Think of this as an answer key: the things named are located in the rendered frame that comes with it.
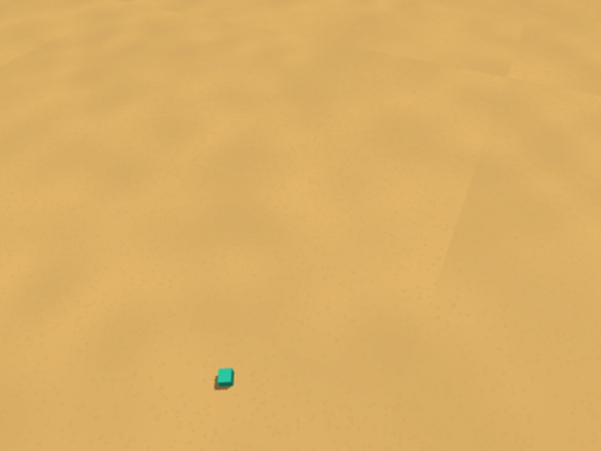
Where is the cube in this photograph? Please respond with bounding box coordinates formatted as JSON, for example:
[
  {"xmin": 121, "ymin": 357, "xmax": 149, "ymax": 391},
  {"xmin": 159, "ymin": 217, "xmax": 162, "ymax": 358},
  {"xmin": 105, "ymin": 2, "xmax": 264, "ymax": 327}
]
[{"xmin": 218, "ymin": 368, "xmax": 234, "ymax": 387}]

